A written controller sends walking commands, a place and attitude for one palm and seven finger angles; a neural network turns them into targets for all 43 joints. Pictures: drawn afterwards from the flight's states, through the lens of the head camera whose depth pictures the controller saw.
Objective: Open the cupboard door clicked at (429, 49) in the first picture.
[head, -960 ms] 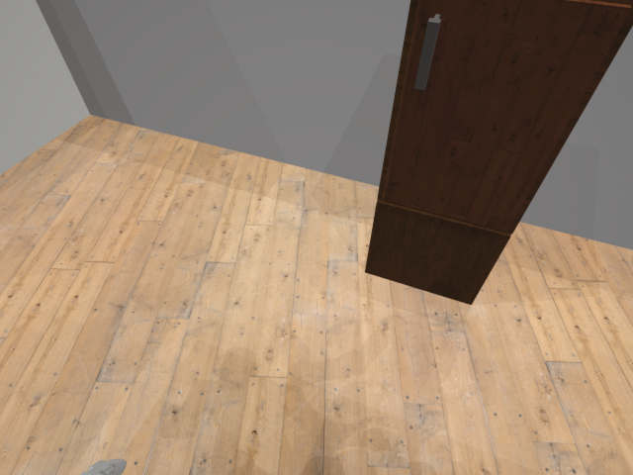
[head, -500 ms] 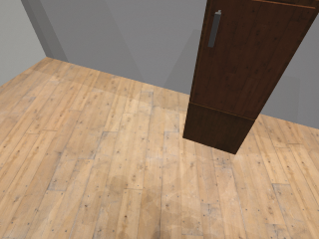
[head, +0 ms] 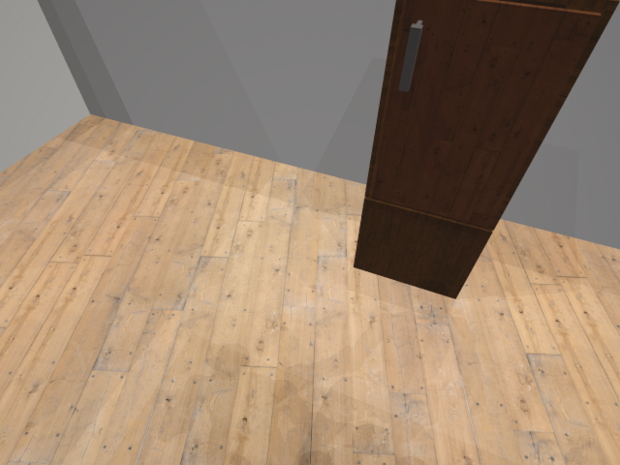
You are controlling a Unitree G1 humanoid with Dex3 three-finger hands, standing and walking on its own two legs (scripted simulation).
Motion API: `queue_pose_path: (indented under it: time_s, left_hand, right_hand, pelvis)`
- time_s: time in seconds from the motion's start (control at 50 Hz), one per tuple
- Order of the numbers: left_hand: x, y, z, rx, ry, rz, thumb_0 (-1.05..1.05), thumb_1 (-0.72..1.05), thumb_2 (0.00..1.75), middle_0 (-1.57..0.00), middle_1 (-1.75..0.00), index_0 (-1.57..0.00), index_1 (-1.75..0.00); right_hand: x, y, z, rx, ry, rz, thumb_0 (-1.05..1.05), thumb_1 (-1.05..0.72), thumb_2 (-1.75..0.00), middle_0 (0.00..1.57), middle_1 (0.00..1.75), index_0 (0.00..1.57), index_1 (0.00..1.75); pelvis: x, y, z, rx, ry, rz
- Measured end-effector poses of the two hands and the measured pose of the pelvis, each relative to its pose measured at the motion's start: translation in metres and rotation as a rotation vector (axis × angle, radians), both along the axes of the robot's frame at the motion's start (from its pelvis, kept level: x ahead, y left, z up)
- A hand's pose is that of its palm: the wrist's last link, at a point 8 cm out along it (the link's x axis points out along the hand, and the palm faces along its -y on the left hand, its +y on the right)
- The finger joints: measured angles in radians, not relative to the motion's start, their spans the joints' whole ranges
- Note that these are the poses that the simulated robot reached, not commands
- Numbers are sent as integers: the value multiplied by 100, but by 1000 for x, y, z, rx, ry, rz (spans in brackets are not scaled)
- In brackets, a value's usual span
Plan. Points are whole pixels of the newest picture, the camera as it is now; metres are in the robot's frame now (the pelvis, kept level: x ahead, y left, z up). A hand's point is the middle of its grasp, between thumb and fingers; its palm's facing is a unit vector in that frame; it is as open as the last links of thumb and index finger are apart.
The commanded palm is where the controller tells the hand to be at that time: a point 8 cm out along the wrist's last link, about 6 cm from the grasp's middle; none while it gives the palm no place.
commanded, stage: look at it before walking up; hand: left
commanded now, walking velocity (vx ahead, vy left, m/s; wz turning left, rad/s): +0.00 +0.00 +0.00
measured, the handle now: (411, 56) +0.94 -0.18 +0.12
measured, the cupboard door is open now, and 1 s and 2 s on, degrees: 0 0 0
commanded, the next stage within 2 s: walk to a spot facing it in 0.48 s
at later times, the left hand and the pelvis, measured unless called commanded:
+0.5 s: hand out of the picture +0.08 +0.25 -0.16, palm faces -0.02 -0.94 -0.33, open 7.4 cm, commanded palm none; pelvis +0.00 +0.00 +0.00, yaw +0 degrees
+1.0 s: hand out of the picture +0.06 +0.18 -0.18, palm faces -0.11 -0.96 -0.26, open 7.4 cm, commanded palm none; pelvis -0.02 -0.02 -0.03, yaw -8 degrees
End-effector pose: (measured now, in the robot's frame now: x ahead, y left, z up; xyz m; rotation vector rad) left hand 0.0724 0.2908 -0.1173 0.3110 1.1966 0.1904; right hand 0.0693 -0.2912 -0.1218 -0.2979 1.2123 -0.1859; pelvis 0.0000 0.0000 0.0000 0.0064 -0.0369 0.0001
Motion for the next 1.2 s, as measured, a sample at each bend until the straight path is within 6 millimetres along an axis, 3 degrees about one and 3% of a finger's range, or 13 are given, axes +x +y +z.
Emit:
queue_pose_path:
  time_s: [0.72,0.88,1.0,1.1,1.2]
  left_hand:
    - [0,-1,-3,5,32,1,1,90,90,-21,-30,-20,-30]
    - [-4,-32,-23,-47,83,-59,1,90,90,-21,-30,-20,-30]
    - [-9,-62,-33,-74,60,-81,1,90,90,-21,-30,-20,-30]
    - [-23,-72,-27,-91,91,-92,1,90,90,-21,-30,-20,-30]
    - [-21,-65,-23,-97,115,-135,1,90,90,-21,-30,-20,-30]
  right_hand:
    - [9,3,-1,-3,-25,-21,0,-91,-90,20,30,20,30]
    - [-22,19,-21,60,-33,-120,0,-91,-90,20,30,20,30]
    - [-50,15,-46,104,11,-176,0,-91,-90,20,30,20,30]
    - [-58,14,-35,101,1,-206,1,-91,-90,20,30,20,30]
    - [-61,18,-17,77,-59,-255,1,-91,-90,20,29,20,30]
  pelvis:
    - [3,1,-1,1,10,-37]
    - [-8,-5,-14,20,20,-114]
    - [-19,-16,-28,15,15,-142]
    - [-28,-13,-17,21,35,-183]
    - [-33,-4,-9,30,60,-245]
